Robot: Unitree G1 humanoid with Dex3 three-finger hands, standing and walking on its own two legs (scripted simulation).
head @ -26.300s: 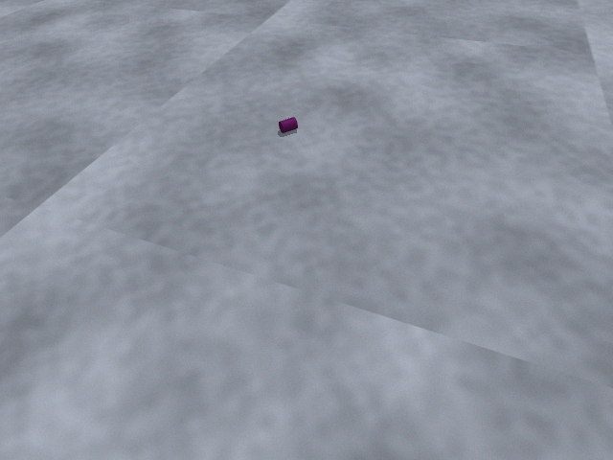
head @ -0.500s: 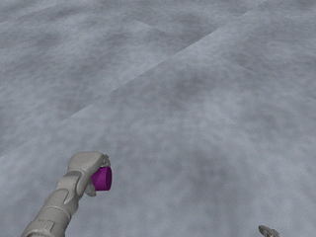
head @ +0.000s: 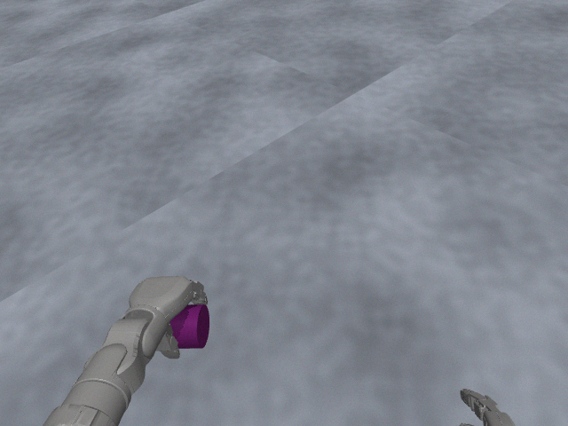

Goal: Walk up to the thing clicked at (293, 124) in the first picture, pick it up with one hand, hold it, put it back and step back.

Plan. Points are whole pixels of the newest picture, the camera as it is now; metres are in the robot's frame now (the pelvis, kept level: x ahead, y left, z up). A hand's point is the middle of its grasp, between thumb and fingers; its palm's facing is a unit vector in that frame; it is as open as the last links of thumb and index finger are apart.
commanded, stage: hold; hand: left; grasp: from above
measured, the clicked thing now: (176, 326) +0.31 +0.23 -0.07
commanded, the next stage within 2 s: crouch in 1.18 s
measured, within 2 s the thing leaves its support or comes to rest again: neither
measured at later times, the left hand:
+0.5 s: hand (167, 329) +0.28 +0.22 -0.02, palm faces -0.44 -0.03 -0.90, open 9.5 cm
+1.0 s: hand (165, 335) +0.27 +0.22 -0.02, palm faces -0.46 -0.02 -0.89, open 9.6 cm
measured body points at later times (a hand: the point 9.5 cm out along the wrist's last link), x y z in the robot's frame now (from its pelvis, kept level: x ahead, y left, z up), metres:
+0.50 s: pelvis -0.01 +0.00 +0.01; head -0.01 -0.02 +0.46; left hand +0.30 +0.22 +0.03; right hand +0.14 -0.26 -0.10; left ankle +0.02 +0.12 -0.73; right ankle +0.01 -0.14 -0.73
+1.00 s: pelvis -0.02 +0.00 +0.01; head -0.01 -0.03 +0.46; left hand +0.29 +0.22 +0.03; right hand +0.15 -0.25 -0.10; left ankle +0.02 +0.12 -0.73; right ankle +0.01 -0.14 -0.73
